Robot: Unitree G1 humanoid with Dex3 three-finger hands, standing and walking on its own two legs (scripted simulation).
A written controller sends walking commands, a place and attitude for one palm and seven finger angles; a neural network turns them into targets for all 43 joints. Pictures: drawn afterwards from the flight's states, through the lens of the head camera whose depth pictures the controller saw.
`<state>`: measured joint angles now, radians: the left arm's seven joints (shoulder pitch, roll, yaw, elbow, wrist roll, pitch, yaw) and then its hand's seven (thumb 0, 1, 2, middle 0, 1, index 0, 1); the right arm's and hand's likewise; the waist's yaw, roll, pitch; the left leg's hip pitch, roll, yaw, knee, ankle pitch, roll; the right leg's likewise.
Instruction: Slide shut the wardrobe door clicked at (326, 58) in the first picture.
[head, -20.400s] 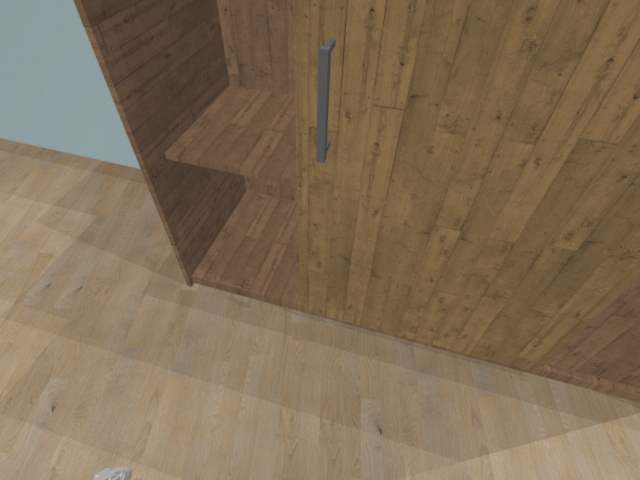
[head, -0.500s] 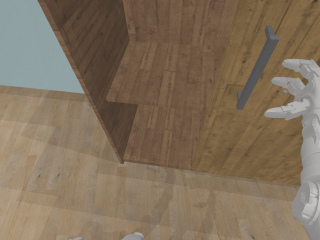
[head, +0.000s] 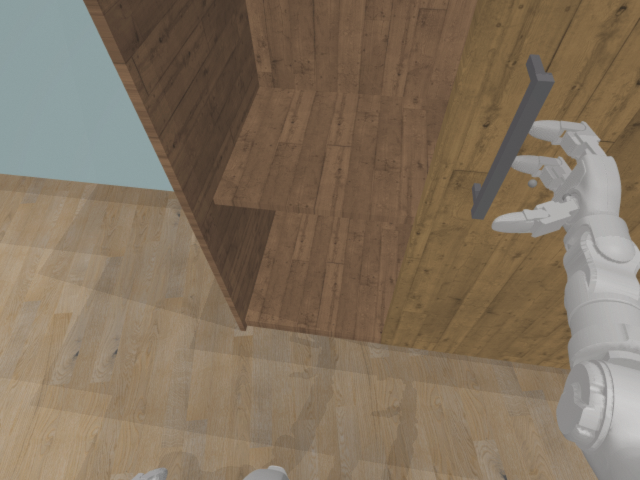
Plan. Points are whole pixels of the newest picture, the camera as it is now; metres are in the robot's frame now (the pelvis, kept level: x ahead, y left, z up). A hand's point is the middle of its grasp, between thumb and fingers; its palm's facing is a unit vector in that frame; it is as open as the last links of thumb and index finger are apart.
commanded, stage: feel for the door with the fingertips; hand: right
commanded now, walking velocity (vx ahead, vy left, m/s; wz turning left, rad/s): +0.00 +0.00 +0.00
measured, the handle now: (502, 148) +0.54 -0.15 +0.12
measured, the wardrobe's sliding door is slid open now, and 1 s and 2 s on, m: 0.44 0.44 0.44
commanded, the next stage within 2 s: slide the fingers in behind the handle in 0.32 s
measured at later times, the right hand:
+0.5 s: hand (534, 167) +0.49 -0.18 +0.13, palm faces -0.02 +1.00 +0.00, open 13.6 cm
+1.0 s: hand (517, 174) +0.49 -0.16 +0.12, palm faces -0.01 +1.00 +0.00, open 13.9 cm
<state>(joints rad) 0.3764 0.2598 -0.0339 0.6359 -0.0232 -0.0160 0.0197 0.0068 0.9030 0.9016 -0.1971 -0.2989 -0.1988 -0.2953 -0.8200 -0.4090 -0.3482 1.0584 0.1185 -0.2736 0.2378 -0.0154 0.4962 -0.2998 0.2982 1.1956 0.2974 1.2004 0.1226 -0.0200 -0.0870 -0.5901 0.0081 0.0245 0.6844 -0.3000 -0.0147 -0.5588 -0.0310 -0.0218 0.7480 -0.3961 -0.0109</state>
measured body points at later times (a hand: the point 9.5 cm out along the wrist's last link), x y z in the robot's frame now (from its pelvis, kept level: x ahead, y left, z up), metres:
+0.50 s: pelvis -0.01 +0.01 +0.00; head +0.08 +0.00 +0.44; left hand -0.01 +0.28 -0.12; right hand +0.49 -0.23 +0.13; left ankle +0.02 +0.13 -0.71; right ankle -0.02 -0.11 -0.71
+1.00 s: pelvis +0.00 +0.00 +0.00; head +0.08 +0.00 +0.44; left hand +0.03 +0.26 -0.12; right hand +0.48 -0.22 +0.12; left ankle +0.02 +0.13 -0.71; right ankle -0.02 -0.11 -0.71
